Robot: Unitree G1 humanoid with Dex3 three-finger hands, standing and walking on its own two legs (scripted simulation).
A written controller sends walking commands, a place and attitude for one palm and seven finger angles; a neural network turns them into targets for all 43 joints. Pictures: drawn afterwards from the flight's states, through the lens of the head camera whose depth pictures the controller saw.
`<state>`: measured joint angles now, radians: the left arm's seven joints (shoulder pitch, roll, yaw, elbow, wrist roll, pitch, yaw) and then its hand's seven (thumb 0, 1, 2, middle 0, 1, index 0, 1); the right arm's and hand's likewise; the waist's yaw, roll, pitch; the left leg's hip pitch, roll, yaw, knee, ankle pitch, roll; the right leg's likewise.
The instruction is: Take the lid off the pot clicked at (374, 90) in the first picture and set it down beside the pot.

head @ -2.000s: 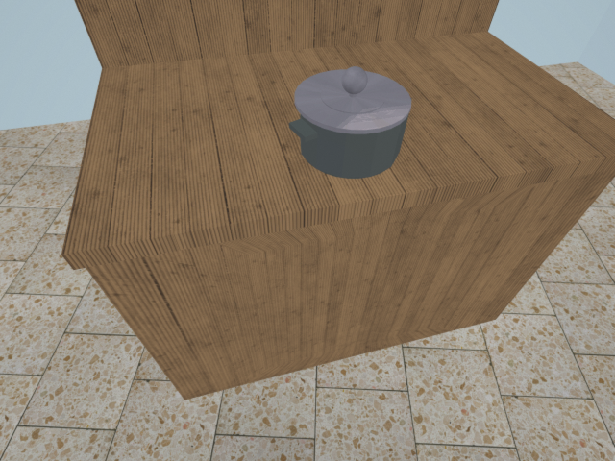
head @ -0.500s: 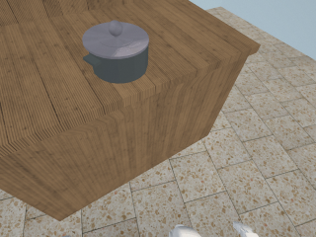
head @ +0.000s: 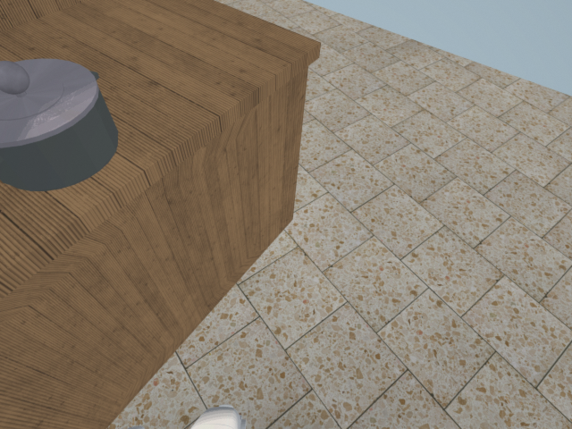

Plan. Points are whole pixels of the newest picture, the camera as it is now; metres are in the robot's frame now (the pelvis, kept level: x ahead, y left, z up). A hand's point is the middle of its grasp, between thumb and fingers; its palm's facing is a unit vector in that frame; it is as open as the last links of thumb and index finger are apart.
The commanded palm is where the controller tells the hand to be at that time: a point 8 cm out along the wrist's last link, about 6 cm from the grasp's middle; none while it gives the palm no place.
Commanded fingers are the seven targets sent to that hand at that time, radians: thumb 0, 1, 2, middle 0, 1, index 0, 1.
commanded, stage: walk to a spot facing it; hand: left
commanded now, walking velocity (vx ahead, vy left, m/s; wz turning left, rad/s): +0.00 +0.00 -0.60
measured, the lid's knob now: (10, 77) +0.52 +0.44 +0.17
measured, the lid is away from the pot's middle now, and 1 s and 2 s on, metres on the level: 0.00 0.00 0.00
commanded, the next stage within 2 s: turn to face it in 1.64 s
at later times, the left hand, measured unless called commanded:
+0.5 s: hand out of the picture +0.13 +0.16 -0.16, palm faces -0.28 -0.92 -0.28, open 7.4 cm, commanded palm none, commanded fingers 0.00 0.90 0.90 -0.20 -0.30 -0.20 -0.30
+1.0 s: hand (198, 420) +0.15 +0.15 -0.18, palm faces -0.46 -0.87 -0.19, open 7.4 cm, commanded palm none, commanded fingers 0.00 0.90 0.90 -0.20 -0.30 -0.20 -0.30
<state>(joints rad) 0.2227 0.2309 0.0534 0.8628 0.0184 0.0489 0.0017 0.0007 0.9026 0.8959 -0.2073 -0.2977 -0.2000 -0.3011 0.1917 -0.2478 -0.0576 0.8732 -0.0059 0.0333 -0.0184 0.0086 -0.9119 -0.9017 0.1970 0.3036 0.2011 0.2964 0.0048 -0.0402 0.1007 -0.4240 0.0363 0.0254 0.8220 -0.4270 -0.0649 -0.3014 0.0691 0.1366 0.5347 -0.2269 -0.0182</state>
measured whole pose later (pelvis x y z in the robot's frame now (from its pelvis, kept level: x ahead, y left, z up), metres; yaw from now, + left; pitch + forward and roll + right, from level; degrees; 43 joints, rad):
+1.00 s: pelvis +0.04 -0.02 +0.00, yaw -35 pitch +0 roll +0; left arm 0.37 0.23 0.08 0.95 0.02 0.03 -0.02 0.00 0.90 0.90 -0.21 -0.30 -0.20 -0.30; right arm 0.18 -0.19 -0.04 0.84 -0.03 -0.05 0.00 0.01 -0.91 -0.90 0.20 0.30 0.20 0.30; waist 0.05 -0.06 0.02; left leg -0.29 0.02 0.05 0.57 -0.27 0.00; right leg -0.36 0.07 0.13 0.86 -0.44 -0.02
